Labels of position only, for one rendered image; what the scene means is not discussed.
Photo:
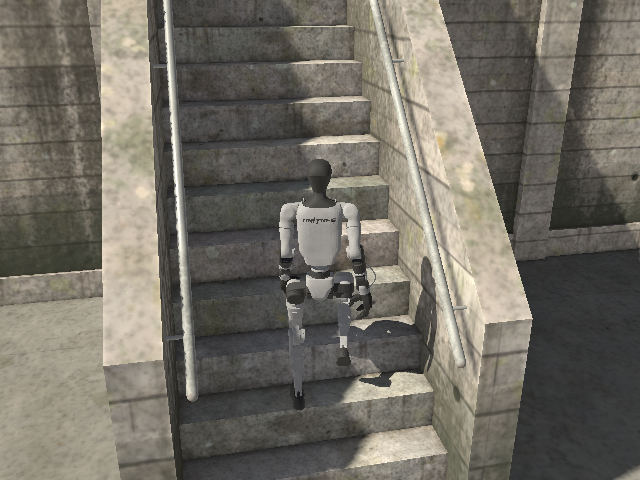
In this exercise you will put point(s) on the stairs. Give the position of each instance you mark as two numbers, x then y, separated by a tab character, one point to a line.
264	88

